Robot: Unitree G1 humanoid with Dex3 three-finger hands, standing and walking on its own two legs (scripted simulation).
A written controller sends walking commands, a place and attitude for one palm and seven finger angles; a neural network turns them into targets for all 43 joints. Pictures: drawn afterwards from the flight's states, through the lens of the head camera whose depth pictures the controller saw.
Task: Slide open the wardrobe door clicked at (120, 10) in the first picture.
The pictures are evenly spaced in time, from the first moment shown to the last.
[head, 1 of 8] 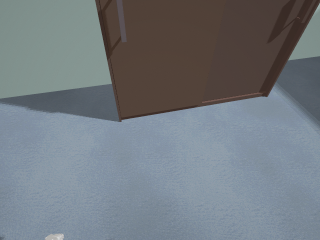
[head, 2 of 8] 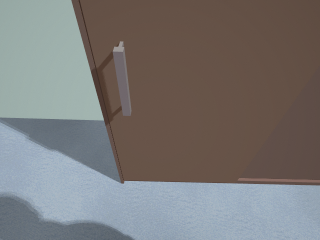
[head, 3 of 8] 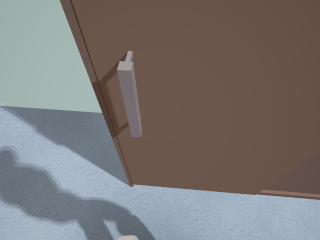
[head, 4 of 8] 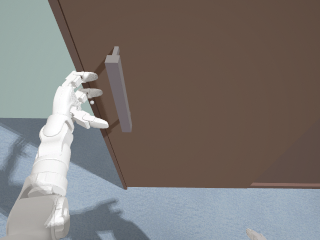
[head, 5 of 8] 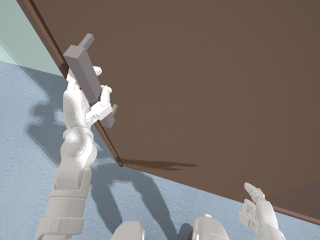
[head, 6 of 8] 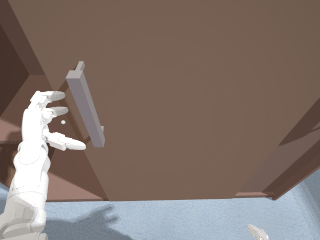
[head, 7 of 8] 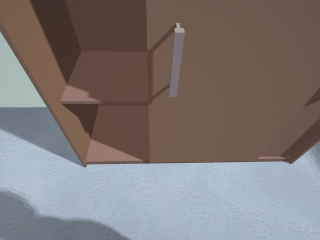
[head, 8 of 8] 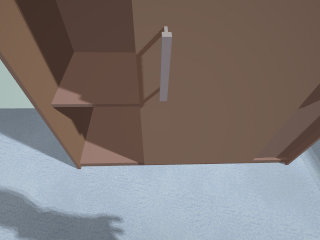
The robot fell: no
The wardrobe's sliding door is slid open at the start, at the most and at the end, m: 0.00 0.43 0.43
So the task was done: yes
